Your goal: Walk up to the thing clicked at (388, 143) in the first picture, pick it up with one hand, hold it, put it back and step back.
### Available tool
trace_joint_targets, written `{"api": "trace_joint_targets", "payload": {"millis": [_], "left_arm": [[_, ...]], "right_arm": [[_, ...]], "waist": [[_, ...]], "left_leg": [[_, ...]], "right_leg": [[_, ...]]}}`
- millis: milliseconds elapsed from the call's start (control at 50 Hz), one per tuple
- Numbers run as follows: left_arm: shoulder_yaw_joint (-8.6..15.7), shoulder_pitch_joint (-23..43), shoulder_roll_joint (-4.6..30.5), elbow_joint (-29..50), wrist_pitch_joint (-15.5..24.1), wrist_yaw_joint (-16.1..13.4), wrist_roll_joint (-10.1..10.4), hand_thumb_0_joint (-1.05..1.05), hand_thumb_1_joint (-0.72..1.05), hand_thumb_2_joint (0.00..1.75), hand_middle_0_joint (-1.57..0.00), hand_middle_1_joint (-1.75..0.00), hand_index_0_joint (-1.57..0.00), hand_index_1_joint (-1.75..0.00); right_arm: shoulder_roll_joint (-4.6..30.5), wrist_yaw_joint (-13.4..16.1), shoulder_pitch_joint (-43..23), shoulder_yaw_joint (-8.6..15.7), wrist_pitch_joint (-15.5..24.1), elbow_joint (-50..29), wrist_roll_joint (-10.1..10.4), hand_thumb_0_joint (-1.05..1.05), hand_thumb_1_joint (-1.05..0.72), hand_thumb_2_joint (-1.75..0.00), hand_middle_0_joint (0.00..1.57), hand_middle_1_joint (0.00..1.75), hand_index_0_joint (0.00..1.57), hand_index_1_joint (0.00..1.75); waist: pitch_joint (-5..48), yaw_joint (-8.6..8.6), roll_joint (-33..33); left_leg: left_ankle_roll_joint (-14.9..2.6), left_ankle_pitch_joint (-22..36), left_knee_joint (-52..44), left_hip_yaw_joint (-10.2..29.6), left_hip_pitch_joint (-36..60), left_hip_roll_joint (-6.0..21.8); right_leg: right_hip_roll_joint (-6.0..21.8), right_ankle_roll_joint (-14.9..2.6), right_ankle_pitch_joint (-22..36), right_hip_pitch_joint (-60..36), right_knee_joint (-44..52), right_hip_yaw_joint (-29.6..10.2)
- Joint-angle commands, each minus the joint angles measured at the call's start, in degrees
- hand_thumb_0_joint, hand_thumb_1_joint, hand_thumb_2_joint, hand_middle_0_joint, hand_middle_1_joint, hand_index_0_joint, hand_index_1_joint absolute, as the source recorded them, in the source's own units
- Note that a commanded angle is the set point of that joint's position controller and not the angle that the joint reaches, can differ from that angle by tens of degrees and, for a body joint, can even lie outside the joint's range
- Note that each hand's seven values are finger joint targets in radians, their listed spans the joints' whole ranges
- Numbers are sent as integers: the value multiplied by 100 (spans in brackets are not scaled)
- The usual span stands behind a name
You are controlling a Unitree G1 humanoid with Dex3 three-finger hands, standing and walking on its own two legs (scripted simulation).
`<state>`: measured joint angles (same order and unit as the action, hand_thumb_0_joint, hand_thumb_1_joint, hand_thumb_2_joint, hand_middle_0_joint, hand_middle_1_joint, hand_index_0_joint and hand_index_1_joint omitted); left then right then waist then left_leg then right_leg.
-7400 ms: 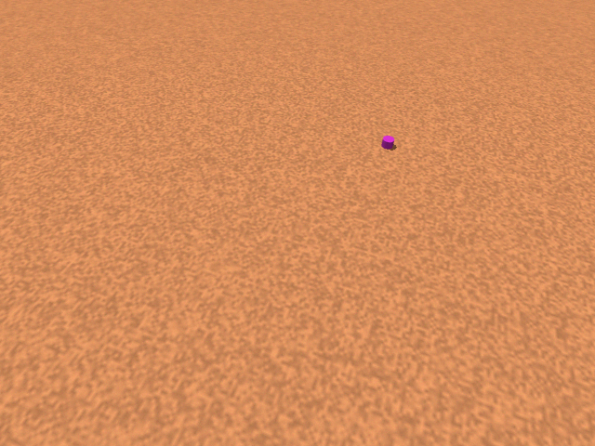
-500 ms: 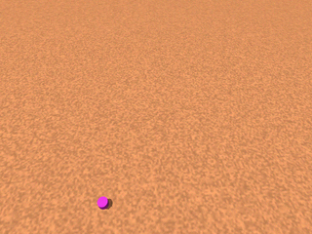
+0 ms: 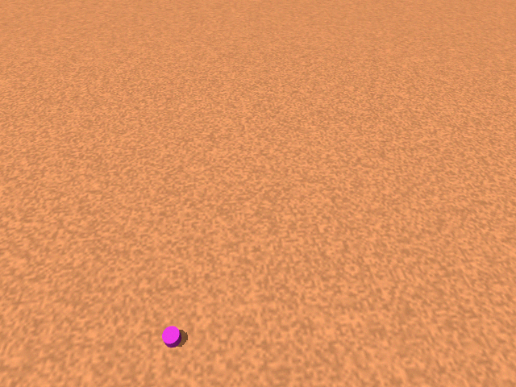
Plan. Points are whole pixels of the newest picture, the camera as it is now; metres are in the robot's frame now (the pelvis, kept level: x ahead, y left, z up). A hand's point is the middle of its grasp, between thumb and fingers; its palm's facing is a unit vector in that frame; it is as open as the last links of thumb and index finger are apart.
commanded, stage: stand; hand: left
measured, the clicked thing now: (171, 336) +0.45 +0.30 -0.76
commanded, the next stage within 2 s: rise first in 1.96 s
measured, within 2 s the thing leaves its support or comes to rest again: neither
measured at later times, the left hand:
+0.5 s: hand out of the picture +0.07 +0.26 -0.16, palm faces -0.04 -0.94 -0.34, open 7.4 cm
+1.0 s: hand out of the picture +0.08 +0.26 -0.16, palm faces -0.03 -0.94 -0.34, open 7.4 cm
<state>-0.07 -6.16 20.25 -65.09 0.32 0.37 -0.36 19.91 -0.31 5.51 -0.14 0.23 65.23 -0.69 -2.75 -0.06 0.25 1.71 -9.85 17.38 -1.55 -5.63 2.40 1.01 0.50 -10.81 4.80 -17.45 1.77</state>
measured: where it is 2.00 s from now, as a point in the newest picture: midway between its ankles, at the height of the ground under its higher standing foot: outside the picture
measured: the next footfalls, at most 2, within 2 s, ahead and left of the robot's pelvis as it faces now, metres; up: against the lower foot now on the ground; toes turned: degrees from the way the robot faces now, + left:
none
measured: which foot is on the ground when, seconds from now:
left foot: down 0.00-1.00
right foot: down 0.00-1.00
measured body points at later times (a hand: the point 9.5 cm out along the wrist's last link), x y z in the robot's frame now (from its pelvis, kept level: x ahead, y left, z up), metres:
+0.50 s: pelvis +0.00 +0.00 +0.00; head +0.01 +0.00 +0.45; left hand +0.07 +0.30 -0.13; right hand +0.06 -0.30 -0.13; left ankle +0.00 +0.14 -0.75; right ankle -0.01 -0.12 -0.75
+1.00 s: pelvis +0.00 +0.00 +0.00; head +0.01 +0.00 +0.45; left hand +0.08 +0.31 -0.13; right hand +0.08 -0.30 -0.13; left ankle +0.00 +0.14 -0.75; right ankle -0.01 -0.12 -0.75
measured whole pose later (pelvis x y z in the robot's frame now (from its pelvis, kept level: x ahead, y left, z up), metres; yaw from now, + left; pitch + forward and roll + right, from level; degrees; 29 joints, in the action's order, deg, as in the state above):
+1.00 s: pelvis +0.00 +0.00 +0.00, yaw +0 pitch -2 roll +0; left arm -0.3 -6.6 20.4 -64.5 0.4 0.3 -0.4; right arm 19.8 -0.3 6.1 0.0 0.3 64.9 -0.7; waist -2.7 -0.1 -0.1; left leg 1.5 -10.2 17.5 -1.9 -5.5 2.2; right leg 1.2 0.7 -11.0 4.7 -17.4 1.4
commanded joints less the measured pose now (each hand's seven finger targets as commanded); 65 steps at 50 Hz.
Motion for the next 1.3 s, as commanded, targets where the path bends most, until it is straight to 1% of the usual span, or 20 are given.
{"api": "trace_joint_targets", "payload": {"millis": [0, 20, 120, 200, 240, 320, 400, 460, 540, 560, 600, 640, 680, 740, 780, 840, 860, 1120, 1240, 1280], "left_arm": [[231, 209, 1203, 357, 155, -91, -5, 0, 90, 90, -20, -30, -20, -30], [254, 238, 1268, 362, 150, -102, -8, 0, 90, 90, -20, -30, -20, -30], [236, 178, 1234, 371, 145, -100, -14, 0, 90, 90, -20, -30, -20, -30], [236, 198, 1237, 355, 139, -89, -7, 0, 90, 90, -20, -30, -20, -30], [238, 181, 1236, 362, 140, -90, -16, 0, 90, 90, -20, -30, -20, -30], [242, 202, 1264, 359, 141, -84, -4, 0, 90, 90, -20, -30, -20, -30], [221, 175, 1238, 378, 153, -91, -29, 0, 90, 90, -20, -30, -20, -30], [227, 201, 1255, 396, 149, -91, -21, 0, 90, 90, -20, -30, -20, -30], [219, 163, 1242, 378, 143, -91, -14, 0, 90, 90, -20, -30, -20, -30], [216, 184, 1214, 370, 137, -87, -7, 0, 90, 90, -20, -30, -20, -30], [215, 133, 1234, 356, 143, -87, -15, 0, 90, 90, -20, -30, -20, -30], [214, 145, 1225, 370, 149, -84, -12, 0, 90, 90, -20, -30, -20, -30], [225, 151, 1234, 380, 144, -86, -3, 0, 90, 90, -20, -30, -20, -30], [207, 103, 1219, 381, 161, -87, -11, 0, 90, 90, -20, -30, -20, -30], [202, 124, 1205, 382, 161, -97, -16, 0, 90, 90, -20, -30, -20, -30], [209, 126, 1237, 404, 151, -102, -25, 0, 90, 90, -20, -30, -20, -30], [208, 157, 1216, 388, 154, -99, -5, 0, 90, 90, -20, -30, -20, -30], [232, 164, 1220, 409, 136, -99, -15, 0, 90, 90, -20, -30, -20, -30], [238, 144, 1230, 384, 144, -106, -12, 0, 90, 90, -20, -30, -20, -30], [246, 112, 1233, 393, 149, -101, -27, 0, 90, 90, -20, -30, -20, -30]], "right_arm": [[1224, 71, -215, 219, 138, -348, 16, 0, -90, -90, 20, 30, 20, 30], [1209, 74, -196, 239, 132, -354, 13, 0, -90, -90, 20, 30, 20, 30], [1214, 70, -205, 234, 129, -351, 13, 0, -90, -90, 20, 30, 20, 30], [1219, 66, -149, 224, 126, -348, 1, 0, -90, -90, 20, 30, 20, 30], [1231, 66, -156, 235, 130, -350, 5, 0, -90, -90, 20, 30, 20, 30], [1186, 68, -132, 216, 137, -341, -8, 0, -90, -90, 20, 30, 20, 30], [1219, 68, -144, 248, 130, -359, -1, 0, -90, -90, 20, 30, 20, 30], [1216, 68, -82, 248, 134, -349, -9, 0, -90, -90, 20, 30, 20, 30], [1209, 63, -93, 246, 132, -342, -3, 0, -90, -90, 20, 30, 20, 30], [1227, 64, -95, 246, 130, -332, -5, 0, -90, -90, 20, 30, 20, 30], [1194, 57, -88, 243, 130, -333, 6, 0, -90, -90, 20, 30, 20, 30], [1212, 61, -91, 244, 139, -343, -2, 0, -90, -90, 20, 30, 20, 30], [1235, 66, -60, 253, 146, -333, -4, 0, -90, -90, 20, 30, 20, 30], [1225, 65, -105, 252, 152, -342, 9, 0, -90, -90, 20, 30, 20, 30], [1228, 71, -88, 251, 137, -342, 5, 0, -90, -90, 20, 30, 20, 30], [1220, 75, -135, 259, 137, -358, 9, 0, -90, -90, 20, 30, 20, 30], [1216, 74, -103, 244, 130, -345, 8, 0, -90, -90, 20, 30, 20, 30], [1202, 80, -147, 247, 144, -389, 6, 0, -90, -90, 20, 30, 20, 30], [1208, 77, -152, 244, 132, -389, 11, 0, -90, -90, 20, 30, 20, 30], [1230, 79, -160, 255, 124, -406, 16, 0, -90, -90, 20, 30, 20, 30]], "waist": [[472, 2, 27], [505, -24, -28], [418, -3, -12], [360, -25, 41], [452, -8, 90], [334, -3, 5], [407, -2, -88], [487, -26, 13], [362, -8, -5], [355, -4, 32], [321, -5, -34], [406, -4, 25], [431, -11, 62], [468, 10, -27], [457, -6, 18], [505, 2, -8], [454, -18, 23], [426, -1, 44], [377, -9, -41], [487, 9, -23]], "left_leg": [[-210, 1025, -167, 441, 181, 590], [-206, 1030, -164, 452, 190, 599], [-196, 941, -184, 454, 151, 600], [-210, 613, -232, 437, 77, 583], [-219, 742, -225, 459, 108, 610], [-192, 666, -265, 477, 2, 586], [-218, 818, -192, 491, 83, 611], [-222, 719, -203, 459, 87, 598], [-206, 710, -255, 477, 19, 585], [-217, 578, -269, 466, -9, 576], [-214, 639, -259, 487, -5, 578], [-227, 796, -227, 461, 96, 590], [-208, 773, -252, 467, 52, 581], [-216, 1083, -175, 486, 167, 624], [-224, 982, -166, 452, 135, 598], [-215, 1164, -159, 469, 216, 621], [-227, 1026, -168, 435, 145, 596], [-202, 1097, -203, 436, 160, 602], [-226, 1020, -220, 465, 159, 607], [-253, 1050, -166, 437, 253, 614]], "right_leg": [[725, -137, 1123, 45, 287, -525], [724, -153, 1095, -9, 240, -517], [696, -146, 986, 103, 276, -510], [717, -140, 722, 117, 331, -569], [714, -159, 786, 55, 289, -555], [702, -148, 675, 101, 293, -558], [700, -147, 813, 99, 284, -527], [716, -156, 770, 56, 272, -551], [685, -154, 694, 116, 272, -521], [694, -159, 602, 109, 295, -543], [686, -154, 620, 122, 294, -528], [720, -163, 835, 106, 268, -566], [706, -170, 788, 62, 248, -552], [717, -163, 1068, 52, 205, -530], [730, -145, 1081, 47, 254, -545], [708, -159, 1217, 19, 181, -495], [730, -148, 1122, 16, 256, -538], [710, -172, 1112, -15, 206, -506], [713, -150, 1072, 10, 252, -506], [721, -155, 1148, -6, 237, -508]]}}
